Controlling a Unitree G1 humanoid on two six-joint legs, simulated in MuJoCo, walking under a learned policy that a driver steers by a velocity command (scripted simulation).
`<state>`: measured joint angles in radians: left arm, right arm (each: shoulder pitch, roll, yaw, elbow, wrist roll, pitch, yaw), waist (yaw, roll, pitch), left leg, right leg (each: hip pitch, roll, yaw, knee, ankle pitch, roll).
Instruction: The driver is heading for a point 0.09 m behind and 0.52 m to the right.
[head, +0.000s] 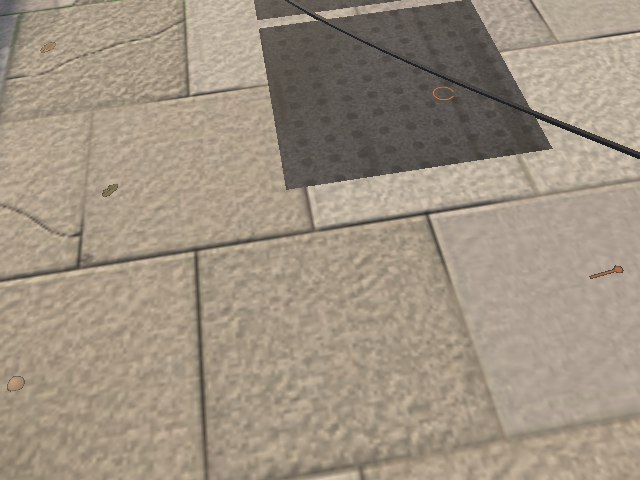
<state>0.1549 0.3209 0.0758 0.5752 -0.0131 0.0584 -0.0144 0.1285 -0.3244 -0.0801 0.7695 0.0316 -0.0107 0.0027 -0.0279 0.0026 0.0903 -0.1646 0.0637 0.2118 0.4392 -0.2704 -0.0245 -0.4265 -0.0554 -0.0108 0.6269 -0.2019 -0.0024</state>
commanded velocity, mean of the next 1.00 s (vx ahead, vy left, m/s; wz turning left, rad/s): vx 0.19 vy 0.00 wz -0.45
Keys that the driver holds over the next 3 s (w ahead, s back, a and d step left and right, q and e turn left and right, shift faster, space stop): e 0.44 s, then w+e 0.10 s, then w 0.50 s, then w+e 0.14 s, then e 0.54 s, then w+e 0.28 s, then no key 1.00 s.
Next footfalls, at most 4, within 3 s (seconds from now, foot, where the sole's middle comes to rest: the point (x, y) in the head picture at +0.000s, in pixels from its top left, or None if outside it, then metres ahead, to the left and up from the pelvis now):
0.02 right None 0.11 -0.11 -0.77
0.46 left None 0.12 0.12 -0.77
0.90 right None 0.13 -0.19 -0.77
1.34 left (416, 426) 0.53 -0.14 -0.77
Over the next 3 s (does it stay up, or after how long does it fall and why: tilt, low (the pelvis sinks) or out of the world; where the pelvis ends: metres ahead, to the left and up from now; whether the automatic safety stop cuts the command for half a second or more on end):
stays up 0.52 -0.40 0.00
